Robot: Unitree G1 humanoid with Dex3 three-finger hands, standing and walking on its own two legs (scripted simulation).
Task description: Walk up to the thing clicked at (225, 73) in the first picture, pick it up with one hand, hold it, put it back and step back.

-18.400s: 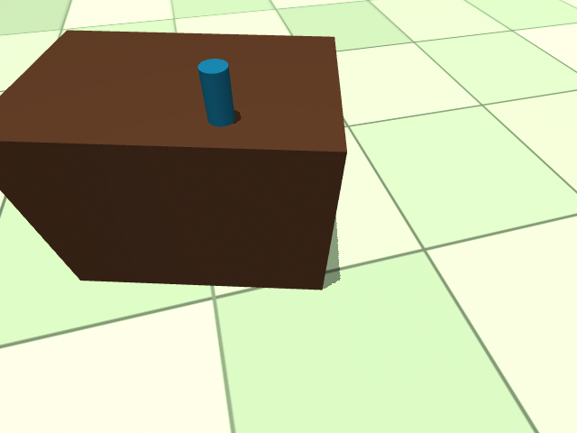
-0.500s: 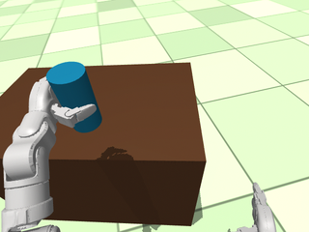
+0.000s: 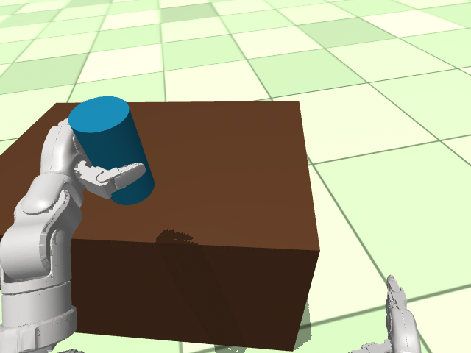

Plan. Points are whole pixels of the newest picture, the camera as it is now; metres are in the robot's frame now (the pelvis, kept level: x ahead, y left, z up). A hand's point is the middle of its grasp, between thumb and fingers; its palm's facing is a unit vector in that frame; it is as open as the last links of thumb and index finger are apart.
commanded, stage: crouch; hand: left
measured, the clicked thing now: (117, 155) +0.32 +0.17 +0.23
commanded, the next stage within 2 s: lower in 1.08 s
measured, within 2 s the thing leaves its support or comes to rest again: neither
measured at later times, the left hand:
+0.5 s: hand (145, 181) +0.38 +0.18 +0.12, palm faces +0.14 -0.99 -0.05, open 10.3 cm
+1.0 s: hand (160, 170) +0.44 +0.17 +0.09, palm faces +0.13 -0.99 +0.00, open 10.3 cm
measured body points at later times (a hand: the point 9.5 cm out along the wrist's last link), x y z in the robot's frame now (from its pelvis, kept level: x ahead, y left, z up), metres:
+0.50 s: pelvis -0.01 +0.00 -0.01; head +0.00 +0.00 +0.44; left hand +0.37 +0.23 +0.12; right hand +0.15 -0.26 -0.06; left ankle +0.00 +0.13 -0.73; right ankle +0.04 -0.15 -0.73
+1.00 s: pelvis +0.00 +0.00 -0.01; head +0.04 +0.01 +0.44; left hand +0.43 +0.22 +0.09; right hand +0.14 -0.27 -0.07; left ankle +0.00 +0.13 -0.73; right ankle +0.04 -0.15 -0.73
